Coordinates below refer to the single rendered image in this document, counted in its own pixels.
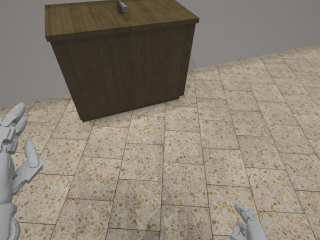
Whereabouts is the tap lever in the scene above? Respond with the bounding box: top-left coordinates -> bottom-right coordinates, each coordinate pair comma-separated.
118,0 -> 128,12

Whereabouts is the robot left hand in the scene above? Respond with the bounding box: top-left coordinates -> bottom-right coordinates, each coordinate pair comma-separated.
0,102 -> 43,204

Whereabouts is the robot right hand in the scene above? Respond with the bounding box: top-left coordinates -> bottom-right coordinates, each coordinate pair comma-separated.
230,203 -> 268,240

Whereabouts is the robot left forearm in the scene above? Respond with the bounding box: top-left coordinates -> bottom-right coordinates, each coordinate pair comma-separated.
0,203 -> 21,240

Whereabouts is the counter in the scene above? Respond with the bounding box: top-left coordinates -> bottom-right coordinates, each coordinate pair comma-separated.
44,0 -> 200,122

